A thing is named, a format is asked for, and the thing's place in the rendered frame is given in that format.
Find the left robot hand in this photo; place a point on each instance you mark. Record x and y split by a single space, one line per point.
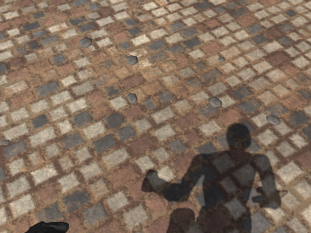
49 227

